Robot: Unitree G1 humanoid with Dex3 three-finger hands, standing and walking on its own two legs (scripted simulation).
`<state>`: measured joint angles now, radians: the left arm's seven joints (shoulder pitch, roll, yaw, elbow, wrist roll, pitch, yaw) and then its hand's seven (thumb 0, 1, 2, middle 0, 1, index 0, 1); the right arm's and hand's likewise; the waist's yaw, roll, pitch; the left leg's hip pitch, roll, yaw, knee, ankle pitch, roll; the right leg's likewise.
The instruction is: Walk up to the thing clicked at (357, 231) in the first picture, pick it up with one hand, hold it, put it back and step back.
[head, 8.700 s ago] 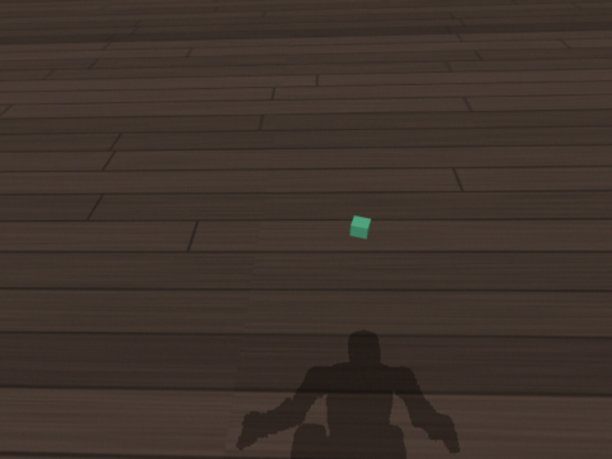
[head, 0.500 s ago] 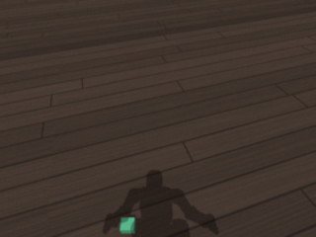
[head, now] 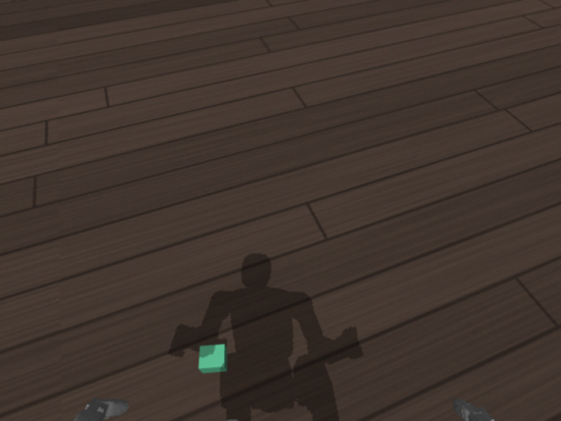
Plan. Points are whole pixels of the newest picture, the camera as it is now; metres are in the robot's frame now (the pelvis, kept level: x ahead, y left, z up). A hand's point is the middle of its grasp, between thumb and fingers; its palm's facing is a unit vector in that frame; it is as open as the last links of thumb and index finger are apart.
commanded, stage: rise first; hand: left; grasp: from above
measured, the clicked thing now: (213, 358) +0.40 +0.23 -0.69
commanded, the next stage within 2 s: none
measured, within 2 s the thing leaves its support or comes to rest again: neither
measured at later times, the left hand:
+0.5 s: hand out of the picture +0.13 +0.27 -0.22, palm faces -0.21 -0.84 -0.51, open 14.0 cm
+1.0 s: hand (160, 399) +0.25 +0.30 -0.42, palm faces -0.45 -0.38 -0.81, open 13.5 cm
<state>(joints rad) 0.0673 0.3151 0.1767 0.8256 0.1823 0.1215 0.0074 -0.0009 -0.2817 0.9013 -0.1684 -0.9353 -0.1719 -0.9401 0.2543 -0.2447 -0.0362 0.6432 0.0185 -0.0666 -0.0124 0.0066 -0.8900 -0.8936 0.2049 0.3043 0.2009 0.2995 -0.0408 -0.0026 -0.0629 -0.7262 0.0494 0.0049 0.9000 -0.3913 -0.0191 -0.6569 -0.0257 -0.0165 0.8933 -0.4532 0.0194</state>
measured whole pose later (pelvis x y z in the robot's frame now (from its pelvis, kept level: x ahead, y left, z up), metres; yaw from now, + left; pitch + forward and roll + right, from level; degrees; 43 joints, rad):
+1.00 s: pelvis -0.08 +0.00 -0.28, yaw -4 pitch +34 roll -4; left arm -0.35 0.54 0.16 0.83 0.79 -0.17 0.14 0.00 -0.44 0.91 -0.20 -0.94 -0.20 -0.96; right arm 0.05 -0.28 -0.07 0.70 -0.03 -0.15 0.06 0.01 -0.92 -0.90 0.20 0.30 0.20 0.30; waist -0.01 0.01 -0.13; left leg -1.97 0.07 -0.09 2.01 -0.63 -0.03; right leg -1.88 0.01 -0.03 2.01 -0.73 0.01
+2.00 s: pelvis -0.09 +0.00 -0.39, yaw -8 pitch +32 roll -7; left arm -0.71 0.71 0.17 1.28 1.24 -0.30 0.41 0.00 -0.40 0.89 -0.20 -0.86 -0.20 -0.87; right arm 0.05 -0.24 -0.01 0.80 -0.15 -0.03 0.11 0.00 -0.90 -0.90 0.20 0.30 0.20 0.30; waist -0.11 -0.04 -0.06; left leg -2.30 0.06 -0.17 2.36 -0.62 -0.03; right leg -2.18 0.04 -0.06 2.34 -0.72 0.03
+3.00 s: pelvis -0.08 +0.00 -0.40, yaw -9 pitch +31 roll -7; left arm -0.78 0.74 0.18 1.40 1.26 -0.27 0.47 0.00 -0.39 0.88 -0.25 -0.83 -0.24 -0.85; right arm 0.06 -0.26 0.03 0.81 -0.18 -0.05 0.13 0.00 -0.91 -0.90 0.20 0.30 0.20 0.30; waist -0.16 -0.05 -0.03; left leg -2.34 0.06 -0.19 2.42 -0.64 -0.04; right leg -2.21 0.05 -0.08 2.39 -0.72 0.03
